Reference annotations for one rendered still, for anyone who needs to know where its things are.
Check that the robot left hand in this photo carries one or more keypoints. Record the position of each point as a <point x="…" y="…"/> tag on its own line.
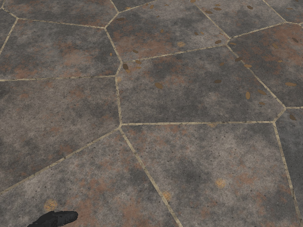
<point x="55" y="219"/>

